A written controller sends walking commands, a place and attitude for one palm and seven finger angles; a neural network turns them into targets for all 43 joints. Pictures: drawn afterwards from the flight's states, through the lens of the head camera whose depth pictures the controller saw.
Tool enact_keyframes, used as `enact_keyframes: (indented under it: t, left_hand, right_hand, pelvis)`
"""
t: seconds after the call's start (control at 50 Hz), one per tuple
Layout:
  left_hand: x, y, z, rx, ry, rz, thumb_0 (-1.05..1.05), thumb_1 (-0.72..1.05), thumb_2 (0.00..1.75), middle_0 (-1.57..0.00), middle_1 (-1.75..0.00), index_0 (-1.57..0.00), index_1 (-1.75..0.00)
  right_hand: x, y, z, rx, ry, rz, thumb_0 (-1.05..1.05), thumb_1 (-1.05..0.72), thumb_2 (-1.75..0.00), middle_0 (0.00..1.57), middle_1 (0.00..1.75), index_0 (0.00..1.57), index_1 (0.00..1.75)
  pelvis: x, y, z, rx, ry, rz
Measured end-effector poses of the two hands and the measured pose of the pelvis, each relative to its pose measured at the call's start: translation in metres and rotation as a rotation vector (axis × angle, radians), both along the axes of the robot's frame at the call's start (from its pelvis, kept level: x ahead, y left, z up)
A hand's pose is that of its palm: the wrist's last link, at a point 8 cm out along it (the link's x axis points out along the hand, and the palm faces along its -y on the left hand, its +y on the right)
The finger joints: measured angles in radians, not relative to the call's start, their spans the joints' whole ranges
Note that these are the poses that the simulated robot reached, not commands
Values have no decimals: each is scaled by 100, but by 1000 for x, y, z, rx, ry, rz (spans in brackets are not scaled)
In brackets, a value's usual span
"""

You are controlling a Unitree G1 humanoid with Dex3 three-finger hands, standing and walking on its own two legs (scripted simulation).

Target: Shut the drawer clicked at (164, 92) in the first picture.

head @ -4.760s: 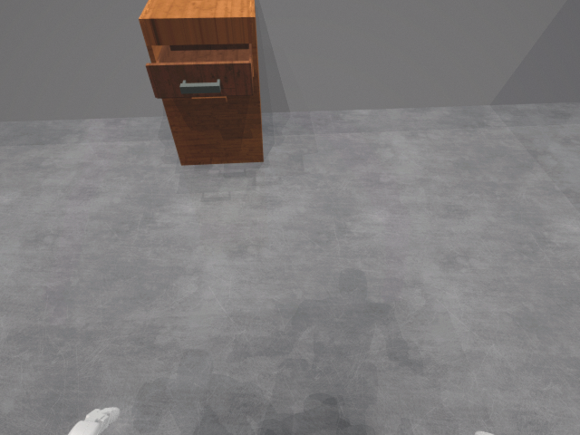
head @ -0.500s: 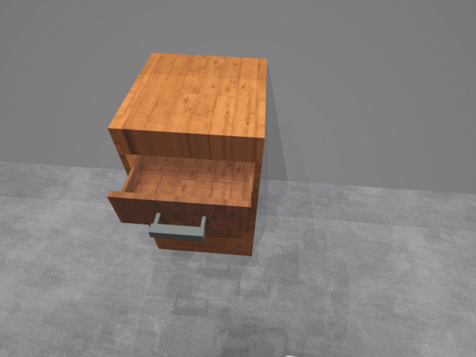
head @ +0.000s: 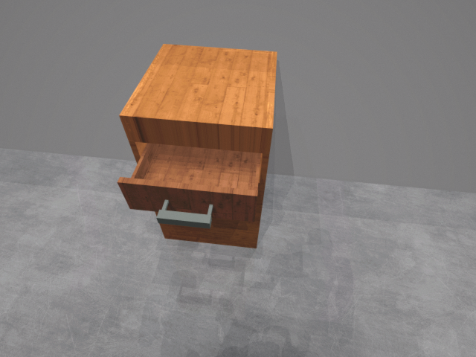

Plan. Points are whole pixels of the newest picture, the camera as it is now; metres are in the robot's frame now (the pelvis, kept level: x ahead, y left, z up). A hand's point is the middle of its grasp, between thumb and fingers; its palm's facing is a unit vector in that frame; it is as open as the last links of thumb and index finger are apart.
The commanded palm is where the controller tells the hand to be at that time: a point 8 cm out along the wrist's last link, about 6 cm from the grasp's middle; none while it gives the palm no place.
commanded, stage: come to a stop and stand still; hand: left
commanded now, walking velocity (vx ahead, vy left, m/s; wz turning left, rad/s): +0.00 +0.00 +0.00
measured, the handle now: (186, 212) +0.51 +0.18 -0.21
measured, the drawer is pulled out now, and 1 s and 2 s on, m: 0.16 0.16 0.16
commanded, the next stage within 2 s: look again from close up in 0.80 s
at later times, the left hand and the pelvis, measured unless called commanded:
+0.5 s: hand out of the picture -0.08 +0.16 -0.16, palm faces +0.05 -0.98 -0.19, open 7.4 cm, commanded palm none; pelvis -0.06 +0.01 +0.01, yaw +0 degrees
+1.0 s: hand out of the picture -0.08 +0.16 -0.17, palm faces +0.01 -0.98 -0.18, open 7.4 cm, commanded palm none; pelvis -0.07 +0.01 +0.00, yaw -1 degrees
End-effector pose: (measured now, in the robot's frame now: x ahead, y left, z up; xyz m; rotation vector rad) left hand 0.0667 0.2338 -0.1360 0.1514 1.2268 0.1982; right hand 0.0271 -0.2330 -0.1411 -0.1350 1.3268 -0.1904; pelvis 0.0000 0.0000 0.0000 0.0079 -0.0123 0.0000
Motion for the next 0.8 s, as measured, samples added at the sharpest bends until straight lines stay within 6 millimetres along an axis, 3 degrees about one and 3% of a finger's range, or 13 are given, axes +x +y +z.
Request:
enact_keyframes:
  t: [0.08, 0.18, 0.28, 0.36, 0.46, 0.58, 0.8]
  left_hand:
    - [-36, 20, -8, -14, 59, 23, 0, 91, 90, -20, -30, -20, -30]
    - [-80, 28, -3, -16, 127, 45, 0, 91, 90, -20, -30, -20, -30]
    - [-119, 20, -1, -7, 212, 40, 0, 91, 90, -20, -30, -20, -30]
    - [-140, 4, 4, -8, 245, 32, 0, 91, 90, -20, -30, -20, -30]
    - [-152, -15, 5, -35, 227, 26, 0, 91, 90, -20, -30, -20, -30]
    - [-150, -31, -1, -70, 189, 17, 0, 90, 90, -20, -30, -20, -30]
    - [-155, -31, -4, -71, 194, 22, 1, 91, 90, -20, -30, -20, -30]
  right_hand:
    - [-19, 17, 7, -16, -16, 5, 0, -91, -90, 20, 30, 19, 30]
    - [-38, 33, 10, -2, 14, 19, 1, -92, -90, 20, 30, 20, 30]
    - [-52, 31, 2, 18, 22, 11, 1, -93, -90, 20, 30, 20, 30]
    - [-66, 26, -6, 43, 35, -3, 1, -93, -90, 20, 30, 20, 30]
    - [-85, 25, -6, 60, 58, 0, 1, -92, -90, 20, 30, 20, 30]
    - [-110, 25, -4, 65, 92, -2, 0, -91, -90, 20, 30, 20, 30]
    - [-150, 27, -1, 65, 182, -26, 0, -91, -90, 20, 30, 20, 30]
  pelvis:
    - [-14, 13, 1, 4, -13, -8]
    - [-25, 19, 8, 3, -4, -10]
    - [-36, 18, 6, 28, 7, -22]
    - [-47, 14, 6, 14, 1, -16]
    - [-57, 8, 9, 3, -17, -7]
    - [-67, 1, 9, -1, -30, -4]
    - [-72, -4, 8, -6, -16, -1]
